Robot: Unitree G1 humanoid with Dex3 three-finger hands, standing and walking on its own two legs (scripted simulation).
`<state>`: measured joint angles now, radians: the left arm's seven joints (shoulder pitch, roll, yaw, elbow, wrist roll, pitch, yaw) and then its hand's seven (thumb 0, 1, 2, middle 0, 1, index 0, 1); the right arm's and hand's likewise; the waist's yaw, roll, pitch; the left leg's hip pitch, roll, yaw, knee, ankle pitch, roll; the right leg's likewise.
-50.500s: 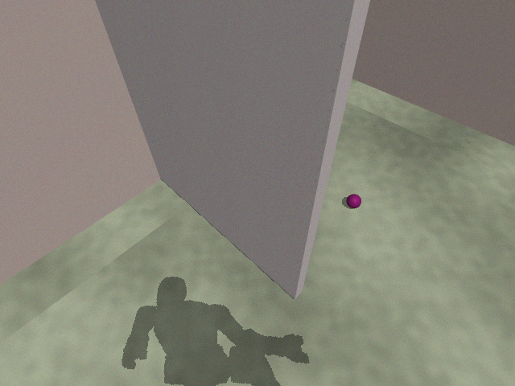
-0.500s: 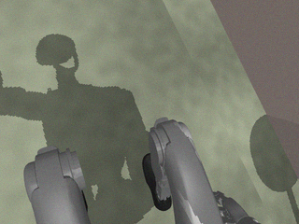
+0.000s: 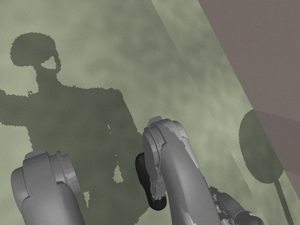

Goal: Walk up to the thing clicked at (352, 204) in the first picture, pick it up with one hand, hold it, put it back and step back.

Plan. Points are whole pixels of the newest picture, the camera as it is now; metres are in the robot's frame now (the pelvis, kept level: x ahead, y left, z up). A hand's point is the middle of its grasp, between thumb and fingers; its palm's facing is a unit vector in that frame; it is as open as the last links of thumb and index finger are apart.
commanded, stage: rest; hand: left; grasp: from above
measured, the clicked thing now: out of the picture +0.43 +0.36 -0.25
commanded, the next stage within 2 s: open in 0.60 s
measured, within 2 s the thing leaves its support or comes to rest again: rests again in 0.18 s
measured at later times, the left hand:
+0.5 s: hand out of the picture +0.42 +0.35 -0.23, palm faces -0.44 -0.16 -0.89, open 9.2 cm
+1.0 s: hand out of the picture +0.42 +0.35 -0.23, palm faces -0.43 -0.15 -0.89, open 10.5 cm
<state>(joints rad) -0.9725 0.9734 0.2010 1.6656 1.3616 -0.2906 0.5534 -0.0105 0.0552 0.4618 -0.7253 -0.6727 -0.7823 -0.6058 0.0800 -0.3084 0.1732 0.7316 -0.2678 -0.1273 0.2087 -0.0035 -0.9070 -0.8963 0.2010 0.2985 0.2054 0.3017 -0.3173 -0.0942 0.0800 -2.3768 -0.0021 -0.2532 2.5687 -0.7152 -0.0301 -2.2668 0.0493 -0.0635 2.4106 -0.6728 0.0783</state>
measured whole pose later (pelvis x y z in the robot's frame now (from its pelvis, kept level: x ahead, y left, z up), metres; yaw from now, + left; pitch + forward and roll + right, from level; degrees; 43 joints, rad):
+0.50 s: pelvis +0.00 +0.01 +0.00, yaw -1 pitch +27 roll -14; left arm -0.98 1.02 0.19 1.72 1.36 -0.30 0.59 -0.01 0.06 0.48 -0.71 -0.69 -0.76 -0.63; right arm 0.08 -0.32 0.22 0.72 -0.29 -0.18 0.25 0.00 -0.91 -0.90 0.20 0.30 0.21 0.30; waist -0.34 -0.12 0.11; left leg -2.37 0.00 -0.27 2.60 -0.73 -0.02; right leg -2.24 0.06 -0.08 2.42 -0.68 0.08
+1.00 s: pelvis +0.00 +0.01 +0.00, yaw -2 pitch +25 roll -15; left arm -1.01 1.06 0.16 1.76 1.36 -0.30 0.61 -0.01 -0.06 0.72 -0.49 -0.81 -0.51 -0.78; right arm 0.07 -0.34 0.26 0.70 -0.30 -0.21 0.25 0.00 -0.90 -0.90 0.20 0.30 0.21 0.30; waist -0.35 -0.13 0.13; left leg -2.36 0.00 -0.29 2.61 -0.72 -0.02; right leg -2.23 0.07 -0.09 2.41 -0.66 0.08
